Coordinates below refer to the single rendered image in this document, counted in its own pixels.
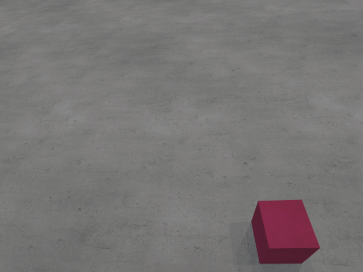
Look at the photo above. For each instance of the carton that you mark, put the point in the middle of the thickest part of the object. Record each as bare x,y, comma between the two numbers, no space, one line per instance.
283,232

